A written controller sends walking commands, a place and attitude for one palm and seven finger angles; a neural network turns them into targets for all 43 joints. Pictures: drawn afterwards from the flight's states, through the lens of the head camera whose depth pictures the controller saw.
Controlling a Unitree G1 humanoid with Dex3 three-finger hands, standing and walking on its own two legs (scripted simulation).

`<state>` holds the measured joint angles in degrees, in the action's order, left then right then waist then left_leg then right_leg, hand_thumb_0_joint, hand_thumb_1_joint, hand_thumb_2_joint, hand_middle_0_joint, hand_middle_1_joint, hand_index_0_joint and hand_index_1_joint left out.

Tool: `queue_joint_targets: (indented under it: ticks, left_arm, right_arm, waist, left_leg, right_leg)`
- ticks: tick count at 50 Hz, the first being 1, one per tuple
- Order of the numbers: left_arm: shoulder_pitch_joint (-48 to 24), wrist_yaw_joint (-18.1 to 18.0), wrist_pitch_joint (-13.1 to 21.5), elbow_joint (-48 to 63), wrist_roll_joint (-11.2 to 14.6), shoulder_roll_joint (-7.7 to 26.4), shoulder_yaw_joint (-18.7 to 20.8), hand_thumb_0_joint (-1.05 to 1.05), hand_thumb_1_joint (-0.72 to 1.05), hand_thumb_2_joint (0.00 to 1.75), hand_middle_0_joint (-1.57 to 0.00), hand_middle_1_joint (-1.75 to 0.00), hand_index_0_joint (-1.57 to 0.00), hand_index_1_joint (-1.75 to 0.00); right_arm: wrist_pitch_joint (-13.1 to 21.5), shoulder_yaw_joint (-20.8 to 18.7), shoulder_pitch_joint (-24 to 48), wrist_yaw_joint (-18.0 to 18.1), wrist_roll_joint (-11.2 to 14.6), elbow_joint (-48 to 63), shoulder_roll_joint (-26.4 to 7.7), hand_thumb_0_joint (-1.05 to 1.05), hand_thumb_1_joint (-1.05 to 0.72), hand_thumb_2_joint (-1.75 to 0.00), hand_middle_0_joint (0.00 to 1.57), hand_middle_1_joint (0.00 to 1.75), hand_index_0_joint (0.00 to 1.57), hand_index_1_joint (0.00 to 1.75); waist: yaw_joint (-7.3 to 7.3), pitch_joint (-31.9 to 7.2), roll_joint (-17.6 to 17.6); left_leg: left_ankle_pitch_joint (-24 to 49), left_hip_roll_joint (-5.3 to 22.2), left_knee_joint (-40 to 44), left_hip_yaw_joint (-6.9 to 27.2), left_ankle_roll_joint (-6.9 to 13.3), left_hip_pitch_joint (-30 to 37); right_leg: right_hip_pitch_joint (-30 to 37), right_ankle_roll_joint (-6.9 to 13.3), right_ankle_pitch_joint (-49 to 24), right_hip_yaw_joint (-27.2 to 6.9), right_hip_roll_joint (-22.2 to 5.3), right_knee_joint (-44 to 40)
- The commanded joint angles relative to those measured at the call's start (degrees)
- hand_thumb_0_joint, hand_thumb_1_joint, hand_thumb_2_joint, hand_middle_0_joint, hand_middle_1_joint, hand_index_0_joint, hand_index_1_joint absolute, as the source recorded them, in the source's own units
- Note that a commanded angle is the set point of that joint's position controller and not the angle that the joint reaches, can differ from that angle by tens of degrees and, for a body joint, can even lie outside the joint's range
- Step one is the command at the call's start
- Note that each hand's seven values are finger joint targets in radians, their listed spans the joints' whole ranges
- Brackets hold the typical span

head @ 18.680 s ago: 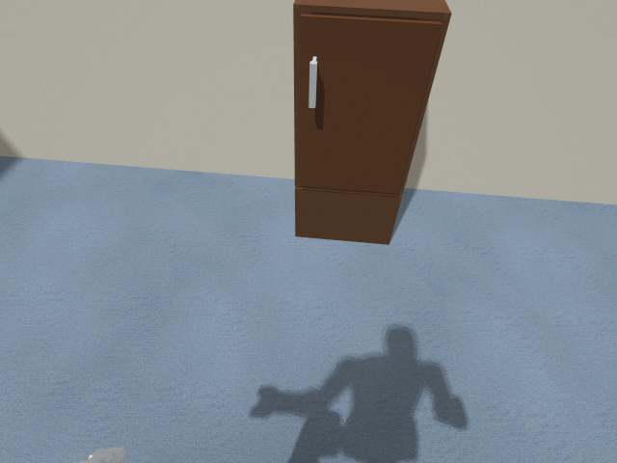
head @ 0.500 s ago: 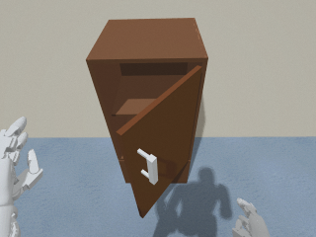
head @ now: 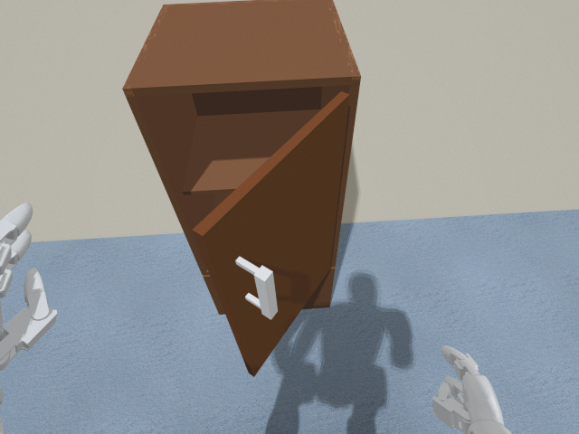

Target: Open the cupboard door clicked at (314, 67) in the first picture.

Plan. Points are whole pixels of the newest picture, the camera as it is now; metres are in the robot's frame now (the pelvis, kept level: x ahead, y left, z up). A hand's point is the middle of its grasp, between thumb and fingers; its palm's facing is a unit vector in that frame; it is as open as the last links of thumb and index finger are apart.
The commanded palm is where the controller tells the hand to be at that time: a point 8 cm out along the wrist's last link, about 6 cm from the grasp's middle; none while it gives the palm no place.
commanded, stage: step back with the hand held close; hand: left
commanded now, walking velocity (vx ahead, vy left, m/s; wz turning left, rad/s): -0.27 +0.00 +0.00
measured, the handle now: (257, 288) +0.34 +0.08 -0.03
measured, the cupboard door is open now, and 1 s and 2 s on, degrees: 52 52 52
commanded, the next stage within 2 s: stop stepping back and stand still in 0.84 s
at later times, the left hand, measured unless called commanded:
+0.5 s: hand out of the picture +0.09 +0.29 +0.15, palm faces +0.47 -0.72 -0.51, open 7.4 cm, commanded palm +0.01 +0.32 +0.17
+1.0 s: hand out of the picture -0.10 +0.28 +0.16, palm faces +0.59 -0.67 -0.46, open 7.4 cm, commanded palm -0.15 +0.31 +0.17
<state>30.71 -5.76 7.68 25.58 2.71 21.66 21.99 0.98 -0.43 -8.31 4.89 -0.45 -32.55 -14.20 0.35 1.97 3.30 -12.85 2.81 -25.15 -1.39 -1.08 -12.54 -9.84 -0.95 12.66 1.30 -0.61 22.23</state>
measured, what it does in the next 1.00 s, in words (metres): walks backwards: right foot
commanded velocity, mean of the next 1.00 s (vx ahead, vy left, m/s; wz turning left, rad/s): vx -0.28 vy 0.02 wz -0.08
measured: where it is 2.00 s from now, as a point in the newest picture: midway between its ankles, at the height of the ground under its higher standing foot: outside the picture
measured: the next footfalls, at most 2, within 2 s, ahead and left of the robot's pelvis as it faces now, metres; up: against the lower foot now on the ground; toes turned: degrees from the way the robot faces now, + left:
right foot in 0.94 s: -0.23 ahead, -0.13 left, +0.00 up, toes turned +9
left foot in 1.12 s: -0.20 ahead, +0.11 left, +0.00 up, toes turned +9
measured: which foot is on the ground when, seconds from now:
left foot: down 0.00-0.94, up 0.96-1.00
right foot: down 0.00-0.70, up 0.72-0.92, down 0.94-1.00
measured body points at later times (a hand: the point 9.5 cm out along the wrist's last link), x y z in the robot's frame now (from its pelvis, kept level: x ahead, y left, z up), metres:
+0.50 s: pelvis -0.10 +0.01 -0.02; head -0.08 +0.03 +0.43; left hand +0.05 +0.33 +0.18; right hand +0.08 -0.21 -0.09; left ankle +0.00 +0.13 -0.74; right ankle -0.01 -0.12 -0.74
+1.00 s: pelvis -0.24 -0.01 -0.04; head -0.22 +0.00 +0.41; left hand -0.13 +0.31 +0.19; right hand -0.01 -0.19 -0.11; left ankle -0.09 +0.13 -0.71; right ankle -0.27 -0.14 -0.75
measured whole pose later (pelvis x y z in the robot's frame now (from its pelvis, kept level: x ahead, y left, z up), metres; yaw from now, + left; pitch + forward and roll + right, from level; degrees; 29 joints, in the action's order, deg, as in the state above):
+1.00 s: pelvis -0.24 -0.01 -0.04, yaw +8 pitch -1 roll -1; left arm 30.3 -9.0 14.8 33.0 2.5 24.0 25.8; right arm 7.5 -1.4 -6.9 1.8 -0.8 -37.9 -11.0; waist 4.0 3.2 0.5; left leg -18.2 4.9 -50.4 -5.4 -2.6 -39.2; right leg -13.9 1.0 27.8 -0.4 1.6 42.6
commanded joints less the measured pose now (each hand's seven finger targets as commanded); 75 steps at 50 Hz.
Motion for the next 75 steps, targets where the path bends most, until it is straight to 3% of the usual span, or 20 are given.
queue_joint_targets:
  ticks: [1, 22, 30, 33, 36, 39, 44, 45, 47, 50, 52, 54, 56, 58, 60, 69, 71, 72, 73, 75]
  left_arm:
    - [2.2, -2.2, 3.5, 13.8, 0.5, 13.4, 10.8, 0.00, 0.90, 0.90, -0.20, -0.30, -0.20, -0.30]
    - [-1.7, -4.0, 8.6, 16.0, -2.9, 11.7, 11.1, 0.00, 0.90, 0.90, -0.20, -0.30, -0.20, -0.30]
    - [-3.4, -4.6, 9.3, 17.5, -1.0, 12.5, 9.7, 0.00, 0.90, 0.90, -0.20, -0.30, -0.20, -0.30]
    - [-8.4, -4.9, 9.1, 15.8, -0.9, 12.2, 8.3, 0.00, 0.90, 0.90, -0.20, -0.30, -0.20, -0.30]
    - [-10.4, -5.0, 9.6, 15.1, -2.4, 12.1, 10.5, 0.00, 0.90, 0.90, -0.20, -0.30, -0.20, -0.30]
    - [-8.8, -4.9, 9.6, 17.2, -1.1, 14.7, 13.0, 0.00, 0.90, 0.90, -0.20, -0.30, -0.20, -0.30]
    - [0.6, -4.5, 8.0, 19.6, 2.3, 13.7, 12.6, 0.00, 0.90, 0.90, -0.20, -0.30, -0.20, -0.30]
    - [-0.9, -4.1, 8.6, 19.4, 2.2, 14.3, 12.6, 0.00, 0.90, 0.90, -0.20, -0.30, -0.20, -0.30]
    - [-6.6, -4.7, 10.2, 19.3, 0.1, 17.8, 11.0, 0.00, 0.90, 0.90, -0.20, -0.30, -0.20, -0.30]
    - [-10.7, -3.9, 8.6, 16.0, -1.1, 15.2, 8.5, 0.00, 0.90, 0.90, -0.20, -0.30, -0.20, -0.30]
    - [-12.7, -4.3, 7.6, 15.3, -0.8, 14.3, 9.0, 0.00, 0.90, 0.90, -0.20, -0.30, -0.20, -0.30]
    - [-12.4, -4.4, 6.9, 10.6, -0.9, 11.7, 7.4, 0.00, 0.90, 0.90, -0.20, -0.30, -0.20, -0.30]
    - [-13.1, -4.6, 7.1, 10.6, -1.3, 10.5, 5.6, 0.00, 0.90, 0.90, -0.20, -0.30, -0.20, -0.30]
    - [-15.5, -4.5, 7.9, 10.6, -1.5, 10.7, 5.5, 0.00, 0.90, 0.90, -0.20, -0.30, -0.20, -0.30]
    - [-8.9, -4.1, 7.4, 13.8, -0.9, 11.7, 7.0, 0.00, 0.90, 0.90, -0.20, -0.30, -0.20, -0.30]
    - [3.6, -5.6, 5.9, 18.2, -0.8, 14.3, 11.5, 0.00, 0.90, 0.90, -0.20, -0.30, -0.20, -0.30]
    - [3.6, -5.5, 5.0, 14.6, -0.9, 15.1, 12.5, 0.00, 0.90, 0.90, -0.20, -0.30, -0.20, -0.30]
    - [1.4, -5.0, 4.7, 15.6, -0.7, 15.5, 11.7, 0.00, 0.90, 0.90, -0.20, -0.30, -0.20, -0.30]
    - [-1.5, -4.9, 5.6, 15.9, -0.1, 17.9, 13.1, 0.00, 0.90, 0.90, -0.20, -0.30, -0.20, -0.30]
    - [-2.3, -4.6, 8.2, 10.6, -0.4, 17.0, 14.2, 0.00, 0.90, 0.90, -0.20, -0.30, -0.20, -0.30]
  right_arm:
    - [1.1, -2.5, 4.9, 0.9, 0.6, 10.0, -5.3, 0.00, -0.90, -0.90, 0.20, 0.30, 0.20, 0.30]
    - [5.6, -2.9, 3.2, 0.9, 0.9, 10.8, -6.9, 0.00, -0.90, -0.90, 0.20, 0.30, 0.20, 0.30]
    - [6.9, -3.0, -0.3, -0.5, -0.2, 5.3, -4.2, 0.00, -0.90, -0.90, 0.20, 0.30, 0.20, 0.30]
    - [7.0, -2.6, 0.4, 0.5, -0.1, 4.6, -5.4, 0.00, -0.90, -0.90, 0.20, 0.30, 0.20, 0.30]
    - [8.6, -3.1, 4.5, 1.5, -0.3, 6.2, -6.8, 0.00, -0.90, -0.90, 0.20, 0.30, 0.20, 0.30]
    - [10.1, -5.1, 4.4, -0.3, 0.0, 4.8, -5.0, 0.00, -0.90, -0.90, 0.20, 0.30, 0.20, 0.30]
    - [10.1, -4.0, 7.2, -2.4, 1.0, 6.7, -3.4, 0.00, -0.90, -0.90, 0.20, 0.30, 0.20, 0.30]
    - [9.8, -3.8, 6.1, -2.4, 1.2, 6.0, -3.4, 0.00, -0.90, -0.90, 0.20, 0.30, 0.20, 0.30]
    - [9.1, -3.3, 6.6, -2.4, 0.8, 4.2, -2.3, 0.00, -0.90, -0.90, 0.20, 0.30, 0.20, 0.30]
    - [10.0, -2.2, 1.9, -1.7, 0.7, 4.1, -2.5, 0.00, -0.90, -0.90, 0.20, 0.30, 0.20, 0.30]
    - [10.1, -1.5, 3.8, 0.2, 0.7, 4.7, -2.7, 0.00, -0.90, -0.90, 0.20, 0.30, 0.20, 0.30]
    - [10.5, -0.6, 1.4, 1.2, 0.6, 2.8, -3.4, 0.00, -0.90, -0.90, 0.20, 0.30, 0.20, 0.30]
    - [11.7, -1.5, 0.0, 1.2, 0.3, 3.4, -6.3, 0.00, -0.90, -0.90, 0.20, 0.30, 0.20, 0.30]
    - [12.3, -2.0, -1.2, 0.3, 0.1, 4.4, -6.5, 0.00, -0.90, -0.90, 0.20, 0.30, 0.20, 0.30]
    - [12.2, -1.5, -0.5, -0.2, -0.4, 4.2, -4.1, 0.00, -0.90, -0.90, 0.20, 0.30, 0.20, 0.30]
    - [8.5, -1.9, 1.4, -0.4, -0.7, 7.1, -4.2, 0.00, -0.90, -0.90, 0.20, 0.30, 0.20, 0.30]
    - [7.1, -2.4, 0.8, 0.1, -0.4, 6.2, -3.5, 0.00, -0.90, -0.90, 0.20, 0.30, 0.20, 0.30]
    - [6.5, -2.3, 0.5, -0.1, -0.1, 6.1, -3.2, 0.00, -0.90, -0.90, 0.20, 0.30, 0.20, 0.30]
    - [7.2, -2.6, 0.2, 0.0, -0.1, 5.0, -4.9, 0.00, -0.90, -0.90, 0.20, 0.30, 0.20, 0.30]
    - [8.9, -2.0, -2.2, -1.2, -0.3, 3.0, -4.0, 0.00, -0.90, -0.90, 0.20, 0.30, 0.20, 0.30]
  waist:
    - [0.38, -14.5, -1.9]
    - [0.48, -5.2, 8.8]
    - [-1.77, -5.0, -13.4]
    - [-2.44, -1.7, -4.1]
    - [-0.73, -4.9, 19.7]
    - [0.97, -11.8, 4.7]
    - [1.47, -9.9, 13.6]
    - [1.09, -7.4, 7.3]
    - [1.03, 0.0, -16.3]
    - [-0.23, -3.8, -20.3]
    - [-0.74, -4.3, -17.4]
    - [-1.70, -7.0, -1.7]
    - [-1.01, -6.4, 13.5]
    - [-1.03, -4.6, 6.4]
    - [-1.99, -6.4, 9.4]
    - [-0.66, -4.8, 12.6]
    - [-0.47, -4.1, -1.3]
    - [-0.37, -3.3, -13.6]
    - [-0.26, -0.6, -14.2]
    - [-2.12, -8.1, -9.7]
  left_leg:
    - [26.1, 0.1, -0.9, -1.6, 1.7, 6.6]
    - [-29.3, 6.5, 12.0, 7.6, 7.1, -31.4]
    - [-10.0, -4.3, -21.2, -1.6, 0.2, 2.1]
    - [-14.0, -0.1, -5.5, 4.0, 2.1, 0.1]
    - [-41.2, 19.8, 22.8, 26.4, 11.4, -34.4]
    - [-16.5, 16.9, 11.4, 12.7, 9.7, -14.7]
    - [-12.7, 13.1, 8.5, -3.2, 1.0, -10.3]
    - [-13.3, 9.5, 0.2, -7.1, -1.5, -8.2]
    - [-12.7, -0.3, -37.0, -1.6, -3.8, -5.3]
    - [-10.7, -1.0, -37.7, 2.3, -1.8, -15.8]
    - [-6.9, -0.7, -20.3, -0.4, -0.2, -5.7]
    - [3.1, -2.4, -1.9, -3.1, 0.4, 4.1]
    - [12.1, 10.7, 4.8, 11.0, 3.7, 8.9]
    - [-2.8, 16.4, 13.8, 17.8, 7.1, 3.5]
    - [-7.5, 15.7, 16.8, 19.4, 5.9, 3.1]
    - [-28.4, 9.3, 16.3, 2.3, 3.5, -14.2]
    - [-20.8, 3.2, -5.4, -3.2, 2.5, -17.2]
    - [-13.6, -0.6, -22.9, -4.0, 1.5, -22.7]
    - [-10.2, -1.5, -34.7, -0.2, 0.6, -28.2]
    - [-5.5, 0.8, -37.4, 1.0, -0.7, -28.6]
  right_leg:
    - [3.4, -0.1, -29.6, 0.4, -2.0, 1.3]
    - [13.8, -1.3, 0.0, -0.8, 4.7, 15.2]
    - [-28.2, 6.5, 14.8, -17.0, -10.1, -9.4]
    - [-28.3, 1.7, 16.4, -9.2, -3.1, -2.0]
    - [2.1, -1.9, 10.8, -1.6, 8.7, 44.3]
    - [-8.7, -0.2, 16.1, -3.1, 6.1, 49.9]
    - [-5.0, 3.2, 22.8, 2.7, 2.7, 16.8]
    - [-9.6, 4.9, 21.9, -1.4, -0.1, 4.9]
    - [-33.8, 14.0, 22.2, -40.5, -22.4, -18.3]
    - [-13.2, 9.6, -20.4, -21.8, -12.5, -3.0]
    - [-10.8, 7.6, -29.0, -14.7, -10.7, 3.3]
    - [-8.1, 3.8, -20.3, -9.8, -6.2, 7.3]
    - [-14.8, 0.1, 8.1, -5.9, -1.2, 15.7]
    - [-14.1, -0.2, 17.1, -4.4, 1.9, 23.8]
    - [-15.1, -0.4, 13.7, -4.1, 0.8, 30.2]
    - [6.8, 3.0, 17.3, 9.5, 4.7, 11.3]
    - [7.5, 6.5, 16.2, -0.8, -1.7, -3.3]
    - [3.8, 11.5, 21.2, -21.2, -14.3, -11.8]
    - [0.4, 14.6, 15.7, -30.1, -21.3, -15.6]
    - [6.3, 14.1, 2.1, -24.0, -19.2, -9.2]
